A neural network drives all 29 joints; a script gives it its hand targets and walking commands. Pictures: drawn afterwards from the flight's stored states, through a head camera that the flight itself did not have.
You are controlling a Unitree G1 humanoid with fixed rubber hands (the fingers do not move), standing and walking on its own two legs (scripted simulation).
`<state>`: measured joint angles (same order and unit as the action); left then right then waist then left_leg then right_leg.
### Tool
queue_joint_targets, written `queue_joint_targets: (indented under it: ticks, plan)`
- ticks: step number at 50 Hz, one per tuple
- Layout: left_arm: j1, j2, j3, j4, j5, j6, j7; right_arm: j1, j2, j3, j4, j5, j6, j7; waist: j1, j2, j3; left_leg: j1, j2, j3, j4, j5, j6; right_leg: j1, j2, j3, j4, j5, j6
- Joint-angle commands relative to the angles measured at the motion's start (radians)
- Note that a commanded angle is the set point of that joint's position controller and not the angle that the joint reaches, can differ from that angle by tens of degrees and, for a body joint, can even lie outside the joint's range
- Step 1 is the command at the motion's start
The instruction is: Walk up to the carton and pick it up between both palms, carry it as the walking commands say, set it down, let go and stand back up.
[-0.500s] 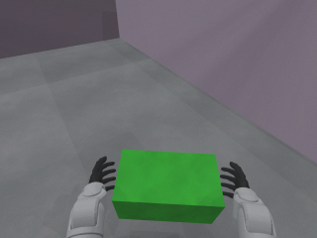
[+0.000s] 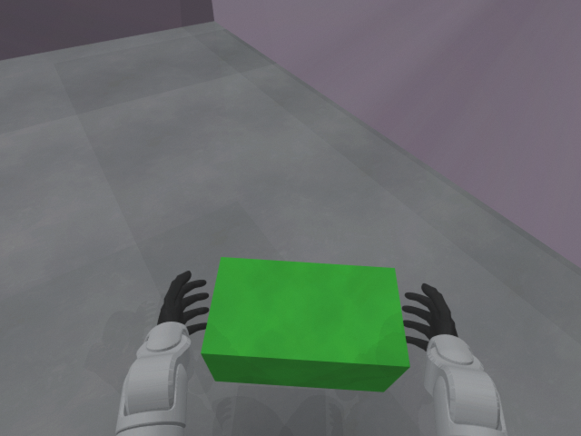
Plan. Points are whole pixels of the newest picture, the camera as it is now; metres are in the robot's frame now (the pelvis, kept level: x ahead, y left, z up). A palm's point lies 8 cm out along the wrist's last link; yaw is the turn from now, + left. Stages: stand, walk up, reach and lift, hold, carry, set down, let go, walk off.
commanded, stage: carry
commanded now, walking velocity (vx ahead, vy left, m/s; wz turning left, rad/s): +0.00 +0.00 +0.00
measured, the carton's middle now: (303, 325) +0.32 +0.00 -0.07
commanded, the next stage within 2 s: hold in 1.54 s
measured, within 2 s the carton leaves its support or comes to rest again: neither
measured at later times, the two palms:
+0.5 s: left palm (165, 345) +0.24 +0.19 +0.03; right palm (442, 357) +0.24 -0.17 +0.03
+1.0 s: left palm (170, 332) +0.25 +0.18 +0.04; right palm (447, 344) +0.25 -0.18 +0.04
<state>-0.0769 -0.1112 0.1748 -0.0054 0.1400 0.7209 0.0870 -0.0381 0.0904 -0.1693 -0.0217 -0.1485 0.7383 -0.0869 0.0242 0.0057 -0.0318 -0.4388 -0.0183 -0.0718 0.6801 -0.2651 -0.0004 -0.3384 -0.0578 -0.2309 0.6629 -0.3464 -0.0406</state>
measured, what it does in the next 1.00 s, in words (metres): stands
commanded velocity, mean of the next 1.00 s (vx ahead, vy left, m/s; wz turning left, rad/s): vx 0.00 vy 0.00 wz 0.00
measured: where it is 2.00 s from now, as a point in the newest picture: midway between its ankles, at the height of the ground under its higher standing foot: outside the picture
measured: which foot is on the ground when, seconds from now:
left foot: down 0.00-1.00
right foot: down 0.00-1.00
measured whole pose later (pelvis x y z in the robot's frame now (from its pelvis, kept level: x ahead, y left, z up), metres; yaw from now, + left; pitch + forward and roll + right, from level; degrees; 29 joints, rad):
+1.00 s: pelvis -0.01 +0.00 +0.00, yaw +0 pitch +1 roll -1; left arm -0.08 -0.11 0.18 0.04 0.14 0.72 0.08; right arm -0.04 0.09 -0.17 0.00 -0.16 0.74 -0.08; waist 0.02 0.01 -0.09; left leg -0.44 -0.02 -0.07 0.67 -0.25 0.00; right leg -0.34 -0.06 -0.23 0.66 -0.33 -0.04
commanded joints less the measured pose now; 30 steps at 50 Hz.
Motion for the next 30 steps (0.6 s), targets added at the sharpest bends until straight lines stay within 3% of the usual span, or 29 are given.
queue_joint_targets:
  ticks: [1,2,3,4,5,6,7,8,9,11,12,13,14,15,16,17,18,19,20,21,23,24,26,27,28,29,30]
  plan:
    - [-0.49,-0.791,-0.677,-0.079,-0.311,-0.026,-0.306,-0.603,0.776,0.687,-0.199,0.301,-0.081,0.286,-0.001,-0.036,-0.413,0.057,0.13,-0.028,-0.032,0.505,0.075,0.279,-0.134,0.143,-0.033,0.492,0.0]
    - [-0.461,-0.786,-0.648,-0.042,-0.292,-0.027,-0.309,-0.621,0.775,0.685,-0.178,0.302,-0.081,0.292,-0.002,-0.037,-0.416,0.054,0.122,-0.021,-0.029,0.49,0.071,0.282,-0.155,0.139,-0.028,0.516,0.01]
    - [-0.439,-0.771,-0.646,-0.034,-0.291,-0.021,-0.311,-0.557,0.743,0.663,-0.151,0.273,-0.069,0.286,-0.004,-0.007,-0.378,0.033,0.113,-0.001,-0.021,0.365,0.068,0.256,-0.171,0.168,-0.067,0.483,0.001]
    - [-0.45,-0.748,-0.653,-0.078,-0.289,-0.019,-0.307,-0.511,0.768,0.675,-0.11,0.285,-0.057,0.292,-0.007,-0.016,-0.376,0.05,0.117,-0.003,-0.062,0.3,0.061,0.236,-0.181,0.179,-0.089,0.426,-0.019]
    - [-0.449,-0.749,-0.632,0.003,-0.262,-0.016,-0.314,-0.53,0.755,0.645,-0.066,0.256,-0.056,0.295,-0.011,-0.062,-0.325,0.022,0.117,-0.023,-0.074,0.251,0.057,0.224,-0.169,0.16,-0.113,0.412,-0.011]
    - [-0.496,-0.754,-0.638,-0.041,-0.279,-0.02,-0.312,-0.531,0.768,0.649,-0.075,0.268,-0.059,0.296,-0.009,-0.009,-0.351,0.02,0.108,-0.036,-0.093,0.184,0.061,0.242,-0.162,0.17,-0.123,0.284,-0.011]
    - [-0.481,-0.74,-0.628,-0.03,-0.271,-0.021,-0.315,-0.549,0.75,0.652,-0.072,0.27,-0.061,0.301,-0.013,-0.006,-0.32,0.047,0.124,-0.029,-0.123,0.241,0.059,0.2,-0.153,0.165,-0.125,0.216,-0.011]
    - [-0.448,-0.739,-0.628,-0.003,-0.257,-0.012,-0.308,-0.611,0.746,0.667,-0.123,0.295,-0.065,0.303,-0.001,0.031,-0.323,0.07,0.139,-0.069,-0.115,0.33,0.069,0.163,-0.123,0.153,-0.095,0.159,-0.01]
    - [-0.492,-0.743,-0.634,0.016,-0.258,-0.013,-0.308,-0.581,0.737,0.631,-0.07,0.261,-0.059,0.306,-0.006,-0.001,-0.294,0.04,0.135,-0.067,-0.131,0.266,0.059,0.155,-0.113,0.15,-0.135,0.125,-0.002]
    - [-0.52,-0.711,-0.643,-0.074,-0.283,-0.02,-0.302,-0.561,0.717,0.63,-0.102,0.269,-0.057,0.297,-0.006,-0.007,-0.304,0.02,0.134,-0.071,-0.138,0.262,0.069,0.17,-0.125,0.15,-0.11,0.133,-0.011]
    - [-0.506,-0.763,-0.654,-0.033,-0.278,-0.014,-0.303,-0.558,0.775,0.655,-0.079,0.279,-0.053,0.301,-0.006,-0.001,-0.297,0.015,0.132,-0.086,-0.135,0.235,0.072,0.176,-0.111,0.157,-0.128,0.127,-0.006]
    - [-0.533,-0.733,-0.625,-0.02,-0.265,-0.01,-0.304,-0.565,0.74,0.602,-0.05,0.256,-0.052,0.301,-0.007,0.077,-0.303,-0.007,0.117,-0.076,-0.163,0.173,0.066,0.169,-0.117,0.157,-0.123,0.059,-0.007]
    - [-0.543,-0.77,-0.659,-0.051,-0.294,-0.008,-0.312,-0.611,0.77,0.651,-0.115,0.29,-0.056,0.304,-0.005,0.031,-0.232,-0.046,0.119,-0.088,-0.173,0.091,0.069,0.152,-0.121,0.171,-0.166,-0.013,-0.004]
    - [-0.491,-0.747,-0.643,-0.001,-0.269,0.0,-0.309,-0.597,0.736,0.631,-0.114,0.275,-0.055,0.306,0.0,0.066,-0.244,-0.034,0.128,-0.088,-0.186,0.017,0.064,0.12,-0.133,0.177,-0.171,-0.125,-0.015]
    - [-0.549,-0.74,-0.643,-0.014,-0.269,-0.005,-0.309,-0.634,0.726,0.615,-0.088,0.264,-0.056,0.307,-0.003,0.096,-0.238,-0.021,0.117,-0.101,-0.217,-0.045,0.056,0.108,-0.126,0.196,-0.17,-0.131,-0.015]
    - [-0.523,-0.753,-0.639,0.012,-0.269,-0.004,-0.311,-0.639,0.736,0.616,-0.108,0.264,-0.063,0.303,-0.005,0.067,-0.222,-0.062,0.106,-0.086,-0.203,-0.09,0.058,0.095,-0.131,0.19,-0.209,-0.162,-0.009]
    - [-0.564,-0.754,-0.638,-0.012,-0.276,-0.011,-0.311,-0.633,0.735,0.62,-0.107,0.256,-0.066,0.304,-0.009,-0.017,-0.219,-0.066,0.091,-0.038,-0.147,-0.09,0.048,0.097,-0.154,0.228,-0.246,-0.209,-0.025]
    - [-0.616,-0.757,-0.649,-0.061,-0.285,-0.017,-0.31,-0.623,0.764,0.62,-0.079,0.262,-0.061,0.312,-0.013,-0.013,-0.234,0.014,0.086,-0.048,-0.155,-0.05,0.046,0.059,-0.153,0.215,-0.245,-0.172,-0.022]
    - [-0.59,-0.744,-0.644,-0.052,-0.274,-0.017,-0.314,-0.63,0.751,0.619,-0.084,0.26,-0.066,0.315,-0.016,0.03,-0.219,-0.012,0.085,-0.042,-0.165,-0.055,0.046,0.059,-0.155,0.183,-0.23,-0.186,-0.001]
    - [-0.591,-0.737,-0.645,-0.034,-0.267,-0.013,-0.309,-0.586,0.752,0.612,-0.034,0.251,-0.056,0.314,-0.018,0.011,-0.196,0.025,0.103,-0.066,-0.164,-0.074,0.048,0.014,-0.141,0.183,-0.226,-0.187,-0.005]
    - [-0.624,-0.736,-0.64,-0.066,-0.282,-0.024,-0.315,-0.664,0.765,0.637,-0.085,0.274,-0.072,0.319,-0.01,0.01,-0.217,-0.037,0.106,-0.088,-0.208,-0.06,0.049,0.083,-0.126,0.189,-0.2,-0.169,0.001]
    - [-0.616,-0.782,-0.655,-0.031,-0.277,-0.02,-0.316,-0.697,0.754,0.621,-0.113,0.257,-0.077,0.315,-0.009,0.063,-0.246,-0.016,0.126,-0.1,-0.241,-0.007,0.058,0.115,-0.097,0.149,-0.157,-0.105,0.005]
    - [-0.57,-0.778,-0.672,-0.035,-0.29,-0.01,-0.312,-0.675,0.754,0.639,-0.137,0.275,-0.071,0.311,-0.003,0.079,-0.253,-0.02,0.157,-0.164,-0.26,0.019,0.06,0.138,-0.063,0.138,-0.115,-0.077,0.024]
    - [-0.576,-0.76,-0.674,-0.085,-0.298,-0.015,-0.314,-0.589,0.775,0.631,-0.115,0.267,-0.063,0.309,-0.008,0.021,-0.28,-0.04,0.136,-0.138,-0.251,-0.023,0.058,0.164,-0.077,0.162,-0.142,-0.099,0.013]
    - [-0.615,-0.768,-0.661,-0.067,-0.284,-0.023,-0.314,-0.637,0.782,0.639,-0.103,0.268,-0.07,0.315,-0.004,0.045,-0.273,-0.011,0.111,-0.082,-0.215,-0.067,0.037,0.142,-0.102,0.203,-0.182,-0.114,-0.005]
    - [-0.639,-0.774,-0.668,-0.092,-0.293,-0.03,-0.316,-0.642,0.778,0.642,-0.094,0.263,-0.072,0.313,-0.011,0.063,-0.25,0.025,0.113,-0.082,-0.22,0.015,0.041,0.12,-0.105,0.18,-0.167,-0.051,-0.008]
    - [-0.662,-0.786,-0.693,-0.17,-0.324,-0.037,-0.317,-0.676,0.805,0.673,-0.174,0.302,-0.081,0.311,-0.003,0.07,-0.305,0.062,0.126,-0.09,-0.227,0.095,0.054,0.144,-0.101,0.16,-0.132,-0.008,-0.001]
